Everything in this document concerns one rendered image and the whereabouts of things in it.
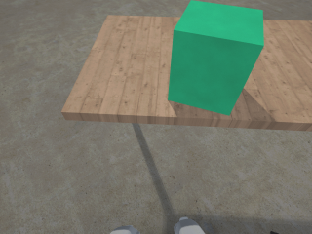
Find robot right thigh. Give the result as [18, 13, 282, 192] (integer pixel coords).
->
[174, 218, 205, 234]

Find table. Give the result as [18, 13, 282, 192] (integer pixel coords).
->
[61, 15, 312, 132]

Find carton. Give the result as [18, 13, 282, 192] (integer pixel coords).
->
[168, 0, 264, 116]

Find robot right shin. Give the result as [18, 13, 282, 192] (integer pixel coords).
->
[179, 216, 188, 221]

